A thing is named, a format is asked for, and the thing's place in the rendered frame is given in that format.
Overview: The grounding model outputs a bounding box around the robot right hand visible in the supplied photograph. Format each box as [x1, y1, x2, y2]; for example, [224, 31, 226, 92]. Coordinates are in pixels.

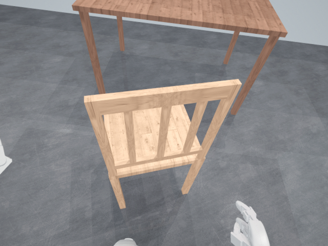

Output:
[231, 201, 270, 246]

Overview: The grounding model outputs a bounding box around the table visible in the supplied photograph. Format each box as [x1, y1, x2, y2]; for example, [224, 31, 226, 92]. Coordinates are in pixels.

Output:
[72, 0, 288, 115]

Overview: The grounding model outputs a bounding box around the chair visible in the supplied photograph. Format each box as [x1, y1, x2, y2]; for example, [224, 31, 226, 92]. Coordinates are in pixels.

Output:
[84, 79, 242, 209]

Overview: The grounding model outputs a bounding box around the robot left hand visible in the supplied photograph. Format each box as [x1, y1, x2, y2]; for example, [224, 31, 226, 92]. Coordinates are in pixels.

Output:
[0, 138, 12, 174]

